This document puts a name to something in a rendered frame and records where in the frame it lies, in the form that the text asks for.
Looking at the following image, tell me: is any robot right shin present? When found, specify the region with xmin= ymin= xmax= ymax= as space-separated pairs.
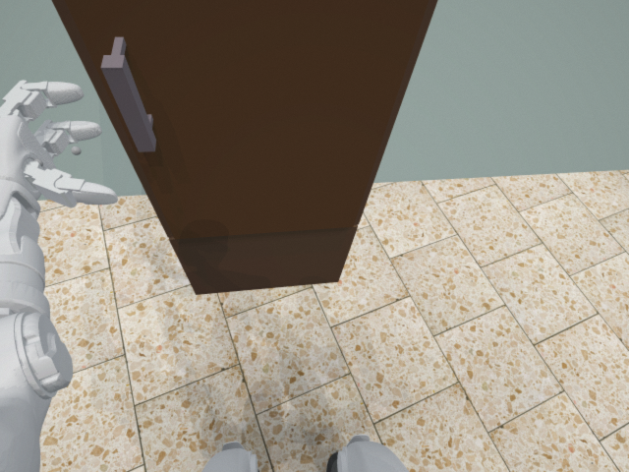
xmin=346 ymin=435 xmax=370 ymax=447

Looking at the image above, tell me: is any cupboard door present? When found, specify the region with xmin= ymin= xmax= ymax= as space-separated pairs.
xmin=65 ymin=0 xmax=429 ymax=239

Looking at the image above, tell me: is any robot left thigh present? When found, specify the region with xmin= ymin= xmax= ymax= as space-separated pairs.
xmin=202 ymin=448 xmax=258 ymax=472

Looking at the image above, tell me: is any handle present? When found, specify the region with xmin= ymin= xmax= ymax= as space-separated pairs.
xmin=101 ymin=37 xmax=156 ymax=152

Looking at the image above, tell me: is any robot left hand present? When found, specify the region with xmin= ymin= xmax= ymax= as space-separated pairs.
xmin=0 ymin=80 xmax=118 ymax=208

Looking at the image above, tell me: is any robot left upper arm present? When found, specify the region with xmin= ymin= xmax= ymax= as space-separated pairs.
xmin=0 ymin=312 xmax=73 ymax=472

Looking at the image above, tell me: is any left robot forearm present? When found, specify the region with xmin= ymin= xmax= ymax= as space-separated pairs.
xmin=0 ymin=179 xmax=50 ymax=320

